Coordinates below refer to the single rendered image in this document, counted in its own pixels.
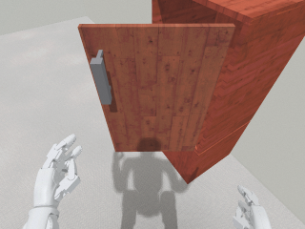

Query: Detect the robot left forearm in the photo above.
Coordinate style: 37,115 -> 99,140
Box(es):
22,205 -> 60,229

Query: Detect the cupboard door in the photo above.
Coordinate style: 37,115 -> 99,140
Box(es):
77,23 -> 235,152

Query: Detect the robot right hand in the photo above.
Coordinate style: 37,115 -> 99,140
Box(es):
233,184 -> 272,229

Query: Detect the robot left hand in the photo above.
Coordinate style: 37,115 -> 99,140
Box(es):
33,134 -> 83,209

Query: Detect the handle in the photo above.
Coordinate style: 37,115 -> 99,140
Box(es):
90,50 -> 112,105

